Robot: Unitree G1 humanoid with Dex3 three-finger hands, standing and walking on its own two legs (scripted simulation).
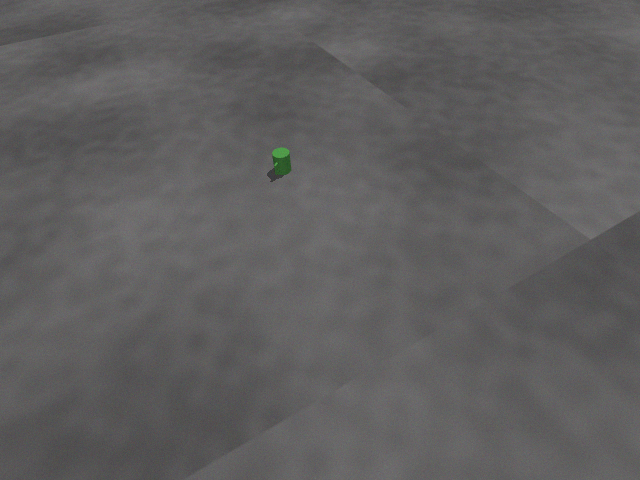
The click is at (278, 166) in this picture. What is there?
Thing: mug
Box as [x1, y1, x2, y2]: [272, 148, 290, 174]
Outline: 277,148 272,152 275,174 285,174 290,171 289,153 288,150 285,148
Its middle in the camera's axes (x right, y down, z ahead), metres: -0.21 -0.37 +1.95
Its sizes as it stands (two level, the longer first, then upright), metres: 0.121 0.087 0.108
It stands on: the floor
